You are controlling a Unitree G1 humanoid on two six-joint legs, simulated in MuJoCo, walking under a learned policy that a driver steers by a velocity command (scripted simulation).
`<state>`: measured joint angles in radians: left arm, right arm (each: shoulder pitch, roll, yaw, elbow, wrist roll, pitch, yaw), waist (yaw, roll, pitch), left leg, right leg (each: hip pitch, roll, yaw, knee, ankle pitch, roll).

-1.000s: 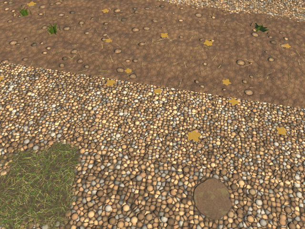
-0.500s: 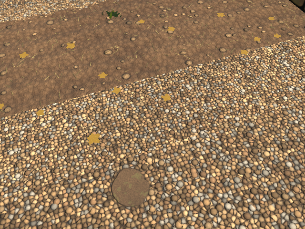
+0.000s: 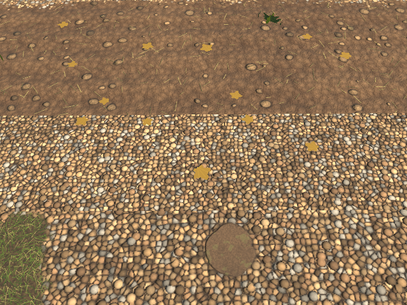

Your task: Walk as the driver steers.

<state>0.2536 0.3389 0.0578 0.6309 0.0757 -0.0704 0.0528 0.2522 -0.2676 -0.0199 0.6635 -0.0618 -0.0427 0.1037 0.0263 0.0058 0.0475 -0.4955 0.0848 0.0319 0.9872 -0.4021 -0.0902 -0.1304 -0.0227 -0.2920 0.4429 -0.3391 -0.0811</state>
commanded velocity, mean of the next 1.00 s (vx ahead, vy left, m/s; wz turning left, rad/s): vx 0.65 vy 0.00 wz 0.33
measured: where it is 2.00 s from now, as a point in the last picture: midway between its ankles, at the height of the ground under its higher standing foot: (195, 154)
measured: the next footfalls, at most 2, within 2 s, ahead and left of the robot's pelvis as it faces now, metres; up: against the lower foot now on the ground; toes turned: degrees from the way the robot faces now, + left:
left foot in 0.18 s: -0.01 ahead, +0.15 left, +0.00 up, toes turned +12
right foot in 0.78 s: +0.48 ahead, +0.07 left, -0.19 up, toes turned +24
